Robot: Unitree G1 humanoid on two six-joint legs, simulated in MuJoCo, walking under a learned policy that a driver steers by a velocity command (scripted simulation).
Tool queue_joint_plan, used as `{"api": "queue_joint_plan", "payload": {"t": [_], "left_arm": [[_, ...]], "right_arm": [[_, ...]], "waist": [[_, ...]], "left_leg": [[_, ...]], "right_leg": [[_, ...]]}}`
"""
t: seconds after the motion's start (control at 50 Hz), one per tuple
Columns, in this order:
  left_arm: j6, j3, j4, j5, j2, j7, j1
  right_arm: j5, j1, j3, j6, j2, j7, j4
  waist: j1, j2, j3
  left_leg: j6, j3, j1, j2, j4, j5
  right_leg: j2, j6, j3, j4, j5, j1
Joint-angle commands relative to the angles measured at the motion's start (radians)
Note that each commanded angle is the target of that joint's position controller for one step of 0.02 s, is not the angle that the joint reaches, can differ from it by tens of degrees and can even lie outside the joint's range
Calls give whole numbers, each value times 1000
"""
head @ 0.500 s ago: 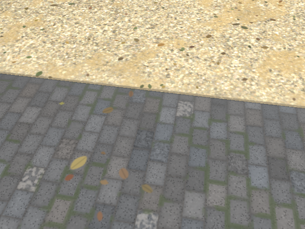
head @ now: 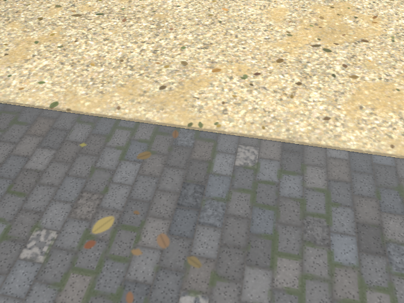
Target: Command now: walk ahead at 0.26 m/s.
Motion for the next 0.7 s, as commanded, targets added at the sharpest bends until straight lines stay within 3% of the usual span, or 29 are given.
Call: {"api": "queue_joint_plan", "payload": {"t": [0.02,0.06,0.1,0.14,0.16,0.18,0.2,0.22,0.24,0.26,0.3,0.36,0.44,0.5,0.56,0.6,0.62,0.64,0.66,0.68,0.7], "left_arm": [[-10,41,-2,11,149,-2,116],[-27,48,-15,10,156,-6,91],[-38,50,-29,2,150,-9,55],[-42,53,-46,-7,146,-12,12],[-51,44,-59,0,117,-15,1],[-64,20,-96,-4,36,-27,-26],[-67,31,-129,15,73,-35,-46],[-66,40,-136,34,109,-45,-76],[-71,35,-135,28,85,-56,-88],[-78,32,-127,19,67,-62,-77],[-71,39,-120,23,78,-71,-72],[-53,41,-147,19,72,-71,-134],[-46,26,-231,10,49,-71,-336],[-47,16,-268,0,46,-68,-416],[-54,32,-263,-1,88,-52,-335],[-68,58,-182,-2,131,-38,-80],[-75,76,-139,14,169,-28,67],[-77,101,-130,38,267,-23,179],[-63,104,-133,17,267,-38,127],[-62,93,-153,-6,221,-42,-9],[-71,74,-170,-11,148,-46,-87]], "right_arm": [[-7,-96,-14,-36,-63,16,-101],[1,-92,-21,-55,-66,29,-122],[12,-65,-27,-67,-58,33,-127],[20,90,-35,-71,-42,29,-75],[16,189,-47,-76,-70,22,-47],[2,317,-70,-84,-165,10,-35],[12,396,-86,-71,-223,12,-4],[10,282,-74,-66,-175,12,-35],[12,189,-67,-74,-150,18,-73],[14,138,-62,-84,-135,20,-93],[17,140,-47,-102,-94,14,-91],[19,228,-37,-113,-85,10,-57],[16,250,-26,-114,-80,8,-55],[16,266,-28,-117,-98,2,-48],[15,234,-35,-122,-129,-2,-48],[14,201,-45,-115,-152,-4,-54],[20,194,-44,-113,-148,0,-62],[35,251,-28,-110,-60,11,-92],[44,303,-42,-105,-64,23,-88],[25,195,-53,-99,-111,20,-118],[15,104,-56,-104,-115,25,-145]], "waist": [[37,-105,212],[14,-92,189],[-15,-97,173],[-84,-63,149],[-119,4,120],[-165,237,64],[-157,290,80],[-93,135,167],[-58,64,194],[-29,44,183],[-10,46,144],[-13,70,121],[-40,84,157],[-52,105,165],[5,110,107],[113,99,-26],[171,73,-101],[154,-91,-227],[102,-183,-279],[54,-75,-106],[40,-12,5]], "left_leg": [[9,24,-294,46,188,-53],[9,27,-276,62,147,-49],[11,64,-132,36,24,11],[12,117,168,-24,-143,124],[18,40,327,16,-195,84],[72,-349,441,269,-393,-202],[157,-644,409,409,-499,-381],[168,-604,301,401,-488,-391],[154,-505,231,358,-488,-281],[133,-405,205,312,-500,-132],[109,-259,221,250,-496,132],[108,-142,273,219,-455,481],[108,-64,229,186,-457,658],[106,-38,230,194,-458,760],[92,-12,298,222,-331,1083],[73,12,310,209,-34,1176],[65,27,172,177,189,965],[43,76,-80,67,556,417],[35,-13,-315,-71,812,-102],[53,-60,-404,19,822,-4],[54,-51,-399,58,764,82]], "right_leg": [[-359,-188,459,-333,-447,-48],[-334,-170,385,-308,-339,-34],[-276,-138,286,-268,-249,-101],[-205,-107,188,-153,-222,-269],[-157,-83,128,-18,-187,-373],[-35,-32,-25,326,-162,-504],[9,-30,-52,556,-258,-630],[-70,-41,5,676,-179,-656],[-103,-39,25,690,-73,-645],[-125,-26,27,669,6,-604],[-133,2,-3,639,82,-564],[-119,25,-51,613,124,-603],[-90,38,-109,398,199,-578],[-57,13,-146,222,242,-468],[-10,-48,-152,161,209,-312],[27,-88,-141,92,201,-61],[-53,-115,-61,58,166,156],[-339,-196,320,26,-4,388],[-468,-310,750,-160,-94,448],[-424,-268,625,-205,-217,301],[-390,-237,489,-240,-166,144]]}}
